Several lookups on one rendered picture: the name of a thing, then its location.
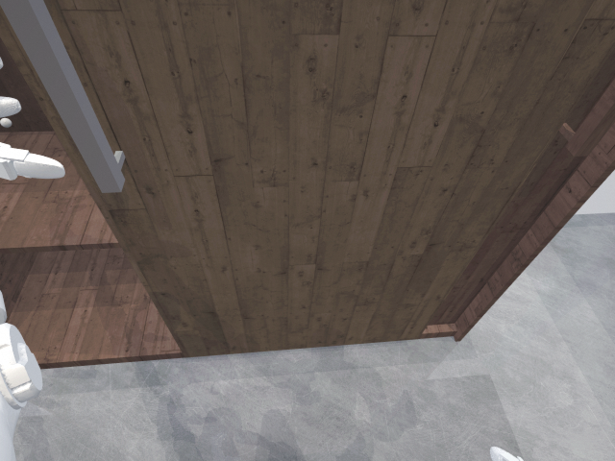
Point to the robot left hand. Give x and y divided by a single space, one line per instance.
17 162

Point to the wardrobe door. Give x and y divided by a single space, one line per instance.
316 173
556 166

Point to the handle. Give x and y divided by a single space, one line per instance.
42 43
595 126

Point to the left robot upper arm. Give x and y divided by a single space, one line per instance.
20 380

